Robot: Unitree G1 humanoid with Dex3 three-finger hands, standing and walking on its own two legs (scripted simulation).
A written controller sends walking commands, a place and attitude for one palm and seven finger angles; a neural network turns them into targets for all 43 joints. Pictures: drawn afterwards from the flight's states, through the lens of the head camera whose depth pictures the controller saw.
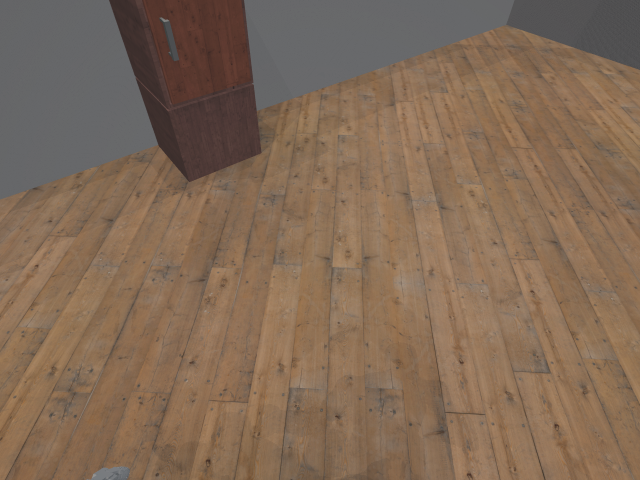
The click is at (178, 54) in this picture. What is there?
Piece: cupboard door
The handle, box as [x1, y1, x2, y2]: [159, 17, 178, 60]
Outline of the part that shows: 161,17 159,18 163,23 170,51 168,52 172,59 176,60 178,59 169,21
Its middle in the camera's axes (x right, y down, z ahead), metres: -0.58 -0.75 +1.45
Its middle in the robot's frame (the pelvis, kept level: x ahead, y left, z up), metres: +1.56 +0.65 -0.08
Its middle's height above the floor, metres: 0.69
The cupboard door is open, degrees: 0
